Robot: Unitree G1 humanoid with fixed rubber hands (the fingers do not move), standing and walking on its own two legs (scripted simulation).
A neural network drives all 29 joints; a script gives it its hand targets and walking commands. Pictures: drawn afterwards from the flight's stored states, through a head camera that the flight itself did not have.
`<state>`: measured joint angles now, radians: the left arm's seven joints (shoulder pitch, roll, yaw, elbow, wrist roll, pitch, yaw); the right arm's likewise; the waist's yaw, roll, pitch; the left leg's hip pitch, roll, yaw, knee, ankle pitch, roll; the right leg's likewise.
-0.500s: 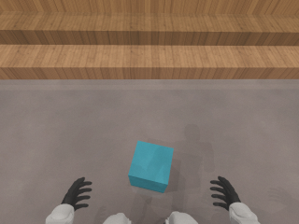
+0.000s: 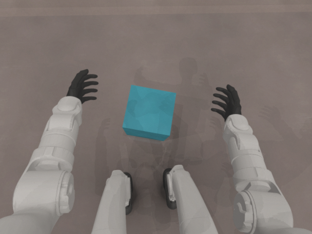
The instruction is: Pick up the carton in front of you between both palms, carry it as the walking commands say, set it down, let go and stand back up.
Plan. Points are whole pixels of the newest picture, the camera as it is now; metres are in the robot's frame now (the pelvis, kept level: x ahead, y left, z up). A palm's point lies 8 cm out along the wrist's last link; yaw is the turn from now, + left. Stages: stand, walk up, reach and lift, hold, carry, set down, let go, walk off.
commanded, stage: reach and lift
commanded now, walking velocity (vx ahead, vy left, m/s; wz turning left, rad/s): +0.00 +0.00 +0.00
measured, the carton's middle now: (149, 115) +0.49 -0.03 -0.55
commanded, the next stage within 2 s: none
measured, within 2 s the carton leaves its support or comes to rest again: leaves its support in 2.00 s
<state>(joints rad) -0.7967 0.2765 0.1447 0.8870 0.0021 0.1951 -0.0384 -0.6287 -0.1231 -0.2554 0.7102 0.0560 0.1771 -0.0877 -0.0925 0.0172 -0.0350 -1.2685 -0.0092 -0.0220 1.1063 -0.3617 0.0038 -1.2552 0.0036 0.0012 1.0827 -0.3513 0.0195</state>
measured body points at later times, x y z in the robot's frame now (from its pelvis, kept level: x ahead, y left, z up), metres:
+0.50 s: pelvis +0.01 +0.01 -0.05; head +0.32 +0.02 +0.28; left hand +0.56 +0.15 -0.18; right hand +0.47 -0.23 -0.18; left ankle +0.07 +0.11 -0.64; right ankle +0.07 -0.13 -0.64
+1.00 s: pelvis -0.05 +0.01 -0.26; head +0.31 +0.01 +0.01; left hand +0.54 +0.15 -0.42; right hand +0.46 -0.23 -0.42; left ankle +0.07 +0.12 -0.64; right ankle +0.07 -0.13 -0.64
